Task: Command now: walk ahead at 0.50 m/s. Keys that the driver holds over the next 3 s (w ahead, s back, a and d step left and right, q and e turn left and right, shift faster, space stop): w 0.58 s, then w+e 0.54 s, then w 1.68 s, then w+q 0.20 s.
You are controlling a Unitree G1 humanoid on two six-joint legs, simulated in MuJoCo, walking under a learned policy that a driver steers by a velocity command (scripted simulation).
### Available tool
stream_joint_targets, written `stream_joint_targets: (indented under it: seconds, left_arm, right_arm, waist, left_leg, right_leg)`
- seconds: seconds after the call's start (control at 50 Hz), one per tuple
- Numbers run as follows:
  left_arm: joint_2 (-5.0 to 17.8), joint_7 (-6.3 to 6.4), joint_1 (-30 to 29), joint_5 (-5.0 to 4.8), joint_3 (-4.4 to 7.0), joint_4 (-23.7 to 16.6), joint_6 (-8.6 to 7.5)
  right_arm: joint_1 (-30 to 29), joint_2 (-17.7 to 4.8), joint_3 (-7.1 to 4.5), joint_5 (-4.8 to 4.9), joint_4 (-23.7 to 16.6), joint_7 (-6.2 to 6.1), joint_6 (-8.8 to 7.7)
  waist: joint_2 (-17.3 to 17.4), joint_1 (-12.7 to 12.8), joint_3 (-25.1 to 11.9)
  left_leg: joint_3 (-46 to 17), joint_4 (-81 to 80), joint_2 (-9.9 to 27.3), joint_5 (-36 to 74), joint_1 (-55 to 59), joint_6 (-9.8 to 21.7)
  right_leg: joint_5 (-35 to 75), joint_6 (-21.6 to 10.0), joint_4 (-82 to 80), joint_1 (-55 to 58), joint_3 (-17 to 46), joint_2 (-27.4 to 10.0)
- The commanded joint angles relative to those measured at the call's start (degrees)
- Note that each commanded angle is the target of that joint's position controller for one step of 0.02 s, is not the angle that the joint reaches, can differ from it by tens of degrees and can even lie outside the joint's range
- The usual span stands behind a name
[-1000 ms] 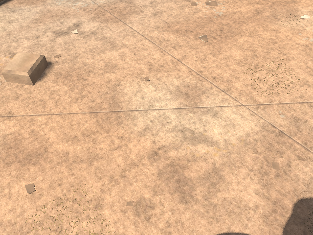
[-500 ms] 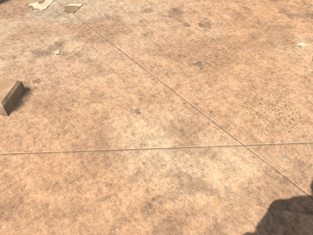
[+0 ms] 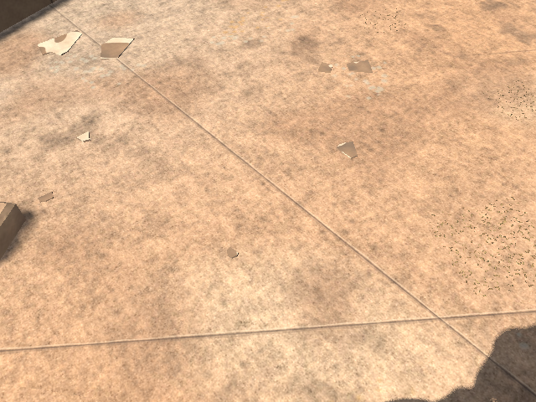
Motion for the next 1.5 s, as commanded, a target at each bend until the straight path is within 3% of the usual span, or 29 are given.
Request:
stream_joint_targets:
  seconds: [0.02, 0.14, 0.26, 0.32, 0.36, 0.38, 0.4, 0.42, 0.44, 0.5, 0.62, 0.68, 0.84, 0.9, 0.94, 0.96, 0.98, 1.0, 1.02, 1.06, 1.08, 1.1, 1.14, 1.26, 1.38, 1.42, 1.46, 1.48, 1.5]
  left_arm:
    - [5.8, 0.19, 3.7, -0.39, 0.91, -0.7, -1.56]
    - [5.4, 0.27, 9.3, -0.43, 0.38, 1.3, -1.36]
    - [6.1, 0.93, 13.3, 0.20, 0.30, 3.6, -1.02]
    - [7.4, 1.53, 10.9, 0.65, 0.71, 3.8, -0.79]
    - [7.4, 1.38, 9.1, 0.54, 0.65, 3.5, -0.40]
    - [4.8, 0.97, 10.2, -0.76, -0.25, 1.6, -0.49]
    - [1.2, 0.39, 16.4, -2.20, -0.73, 1.5, -0.40]
    - [6.7, 0.74, 10.9, -0.65, 0.78, 1.5, -0.16]
    - [6.3, 0.46, 6.6, -0.54, 0.90, -0.1, -0.49]
    - [3.4, -0.20, 5.9, 1.04, 0.57, 0.3, 0.85]
    - [3.2, -1.54, -3.2, 0.94, 0.70, -2.6, 2.99]
    - [3.1, -1.82, -7.9, 0.08, 0.71, -4.1, 2.41]
    - [2.9, -2.23, -19.0, 0.94, -0.33, -8.9, 1.72]
    - [3.4, -2.06, -17.6, 1.50, 0.10, -9.2, 1.63]
    - [5.3, -1.77, -8.2, 1.75, 1.18, -6.3, 1.36]
    - [6.5, -1.43, 0.0, 2.20, 2.01, -3.5, 1.05]
    - [9.9, -0.78, 8.3, 2.80, 3.34, -1.4, 0.96]
    - [15.7, -0.34, 7.6, 2.27, 4.75, -2.6, 1.38]
    - [15.7, -0.15, 11.2, 0.35, 4.71, -2.3, 2.12]
    - [9.8, 0.49, 2.6, -0.07, 3.31, -3.1, 2.34]
    - [8.1, 0.62, 0.8, -0.39, 2.65, -3.1, 2.03]
    - [7.4, 0.84, 0.3, -0.87, 2.29, -3.3, 1.68]
    - [8.6, 0.79, 1.1, -1.43, 2.26, -2.7, 0.77]
    - [8.1, 0.42, 7.5, -1.06, 1.53, -0.8, 0.29]
    - [8.7, 1.47, 11.7, 0.13, 0.77, 1.2, 0.52]
    - [9.8, 1.90, 9.5, 0.49, 0.81, 1.2, 0.25]
    - [11.0, 1.84, 7.2, 0.96, 1.01, 1.1, 0.14]
    - [10.1, 1.51, 5.9, 0.46, 0.69, 0.2, -0.11]
    - [5.0, 0.86, 12.2, -1.53, -0.32, -1.0, -0.27]
  right_arm:
    - [2.8, -1.7, -0.41, -0.40, -1.7, 0.69, 1.08]
    - [-10.9, -1.4, 0.29, 0.28, -6.2, 0.92, 1.00]
    - [-18.8, -2.1, 0.68, 0.48, -9.4, 0.89, 0.28]
    - [-14.2, -3.8, -0.11, 0.42, -8.6, 0.47, -0.54]
    - [1.4, -6.1, -1.44, -0.32, -3.3, -0.52, -1.53]
    - [10.9, -10.5, -2.71, -1.88, -1.4, -1.21, -1.97]
    - [13.6, -14.5, -3.97, -1.53, -0.7, -0.92, -1.54]
    - [8.0, -11.2, -3.17, 0.38, -1.6, -0.49, -0.84]
    - [2.0, -8.5, -2.36, 0.91, -2.6, -0.34, -0.87]
    - [-1.3, -3.3, -0.80, 1.14, -1.5, -0.52, -1.91]
    - [4.9, -6.3, -1.16, 1.13, 0.9, -0.86, -3.35]
    - [6.1, -5.4, -0.70, 1.08, 1.5, -1.07, -3.81]
    - [11.3, -6.0, -0.74, 0.29, 4.1, -2.78, -3.60]
    - [10.9, -7.6, -1.11, 0.29, 4.6, -3.37, -2.60]
    - [10.1, -9.2, -1.61, -0.05, 4.3, -3.24, -1.58]
    - [9.2, -9.2, -1.58, 0.20, 3.8, -2.99, -1.13]
    - [8.2, -7.6, -1.14, 0.25, 2.2, -2.61, -1.16]
    - [11.2, -2.5, -0.53, 1.27, -0.9, -1.70, -1.85]
    - [5.3, -6.5, -0.81, 1.57, -3.2, -1.61, -2.40]
    - [-1.1, -7.3, -0.62, 1.61, -4.6, -1.30, -3.65]
    - [-1.8, -7.3, -0.82, 0.52, -4.9, -1.18, -2.99]
    - [-0.6, -6.6, -0.71, -0.71, -4.9, -0.96, -1.68]
    - [0.2, -4.7, -0.35, -1.27, -5.4, -0.28, 0.33]
    - [-11.5, -3.9, 0.63, -0.27, -9.5, 0.69, 0.49]
    - [-20.1, -4.6, 1.45, 0.52, -12.9, 0.55, -0.24]
    - [-15.2, -6.1, 0.95, 0.54, -11.8, 0.13, -0.58]
    - [-1.4, -8.5, -0.23, 0.73, -7.5, -0.94, -1.15]
    - [8.2, -10.4, -0.98, -0.16, -5.2, -1.69, -1.55]
    - [13.5, -16.9, -2.77, -1.48, -4.8, -1.97, -1.39]
  waist:
    - [-4.8, -1.6, 0.2]
    - [-4.9, 1.4, 3.0]
    - [-5.7, 3.4, 4.1]
    - [-6.4, 0.2, 2.1]
    - [-3.9, -6.2, -6.3]
    - [2.1, -8.4, -13.6]
    - [13.9, -6.1, -20.4]
    - [3.9, -4.8, -15.2]
    - [2.0, -2.9, -7.2]
    - [1.4, 1.5, -1.6]
    - [0.9, 1.1, 1.4]
    - [1.1, 0.2, 2.7]
    - [0.1, -3.1, 5.8]
    - [0.9, -1.8, 3.9]
    - [2.0, 1.9, -1.8]
    - [1.4, 5.3, -5.7]
    - [-1.7, 8.6, -10.5]
    - [-16.1, 4.3, -15.9]
    - [-8.0, 7.5, -19.5]
    - [-1.5, 4.0, -5.5]
    - [0.2, 1.9, -3.1]
    - [-0.7, 0.3, -3.0]
    - [-1.5, -1.5, -2.6]
    - [-4.5, 2.1, 0.3]
    - [-5.0, 4.8, 1.9]
    - [-5.9, 1.5, 0.3]
    - [-6.0, -5.0, -5.9]
    - [-3.0, -9.3, -11.2]
    - [8.9, -7.1, -19.0]
  left_leg:
    - [-0.2, -2.2, 2.9, 4.7, -6.4, -1.4]
    - [2.7, -18.3, 3.0, 15.0, -11.2, -3.2]
    - [4.5, -29.7, 0.3, 15.0, -8.6, -0.9]
    - [4.5, -32.8, -1.9, 10.1, -1.1, 2.0]
    - [5.4, -37.4, -4.2, 10.1, 17.5, 4.9]
    - [-8.3, -37.7, 7.5, 5.8, 34.6, 8.9]
    - [-34.7, -44.2, 21.3, 2.6, 46.7, 16.7]
    - [-34.0, -46.8, 18.2, -0.5, 41.7, 14.0]
    - [-25.1, -48.4, 16.6, 1.8, 32.9, 12.4]
    - [-12.2, -53.1, 10.3, 12.9, 19.4, 8.1]
    - [-5.4, -58.2, 8.8, 15.3, 19.7, 8.4]
    - [-0.2, -58.0, 6.8, 17.5, 20.8, 6.4]
    - [6.0, -53.5, 10.1, 26.1, 32.9, 4.9]
    - [8.3, -45.2, 10.8, 46.5, 37.6, 3.9]
    - [10.1, -30.5, 10.4, 57.5, 38.1, 2.8]
    - [11.5, -18.8, 9.4, 52.8, 33.1, 1.8]
    - [11.9, -1.8, 7.6, 34.2, 18.4, 0.7]
    - [10.3, 20.4, -4.2, -17.0, -6.5, -2.7]
    - [0.0, 23.6, -4.7, -13.9, -16.3, -2.9]
    - [-1.4, 12.8, 1.6, -3.2, -16.6, -2.6]
    - [-1.9, 8.4, 2.6, -1.3, -13.2, -3.2]
    - [-1.8, 5.8, 3.0, -1.0, -9.0, -4.1]
    - [-0.4, 0.7, 2.7, -1.4, -6.2, -5.8]
    - [3.6, -16.8, 1.8, 14.7, -7.3, -5.1]
    - [4.9, -28.8, -1.6, 16.7, -7.4, -1.4]
    - [5.0, -31.1, -4.2, 11.5, -0.7, 0.8]
    - [4.1, -35.0, -5.8, 8.8, 12.9, 3.1]
    - [-1.8, -36.8, 0.2, 9.8, 27.0, 5.5]
    - [-27.1, -38.0, 16.4, 7.4, 43.4, 13.9]
  right_leg:
    - [9.5, -6.3, -13.7, 2.7, 13.7, -15.2]
    - [16.4, -5.3, -14.8, 6.9, 9.1, -13.1]
    - [24.2, -5.2, -12.2, 15.1, 7.5, -15.0]
    - [38.5, -3.9, -5.1, 18.1, 6.5, -16.5]
    - [42.2, -2.1, 13.0, 14.3, 3.8, -13.4]
    - [25.4, -0.6, 30.5, 0.0, 1.4, -9.9]
    - [-18.3, 1.2, 50.3, -17.9, 1.2, 1.3]
    - [-18.3, 0.0, 53.6, -23.2, 9.3, -1.6]
    - [-12.8, -0.2, 51.6, -24.2, 9.4, -4.2]
    - [-7.2, 1.2, 42.7, -16.9, 9.0, -8.2]
    - [2.6, 4.1, 32.5, -22.9, 6.8, -9.6]
    - [11.4, 4.1, 24.4, -24.1, 7.6, -8.2]
    - [14.3, 0.7, 8.7, -25.1, 3.4, -6.8]
    - [6.3, -2.1, 6.4, -20.6, -0.6, -3.3]
    - [2.0, -4.6, 5.6, -11.0, -2.6, 0.6]
    - [4.6, -6.1, 2.6, -0.3, -2.0, 1.2]
    - [5.0, -9.0, 5.5, 15.1, 7.2, -6.4]
    - [27.4, -18.5, 7.5, 34.1, 35.2, -23.7]
    - [24.0, -21.4, 1.8, 37.5, 40.7, -23.9]
    - [22.7, -15.3, -3.6, 21.5, 28.9, -19.5]
    - [26.4, -13.1, -4.6, 15.7, 25.3, -16.7]
    - [29.3, -12.1, -5.3, 11.2, 23.1, -14.8]
    - [31.8, -11.1, -6.5, 7.0, 19.9, -12.1]
    - [37.9, -3.9, -8.5, 6.2, 14.3, -7.6]
    - [41.6, -3.0, -7.7, 16.5, 15.7, -11.0]
    - [53.4, -2.2, -2.9, 18.1, 15.0, -11.8]
    - [58.1, -1.7, 11.7, 17.8, 14.1, -11.1]
    - [45.5, -1.6, 24.8, 9.2, 12.8, -9.1]
    - [11.2, 1.2, 48.1, -8.7, 8.6, 0.5]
